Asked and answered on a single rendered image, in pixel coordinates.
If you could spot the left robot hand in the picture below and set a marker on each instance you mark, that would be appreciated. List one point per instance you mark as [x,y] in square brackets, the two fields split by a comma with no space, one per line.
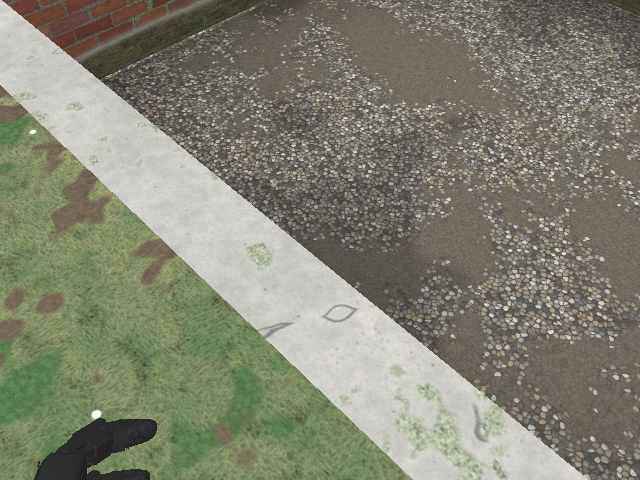
[92,444]

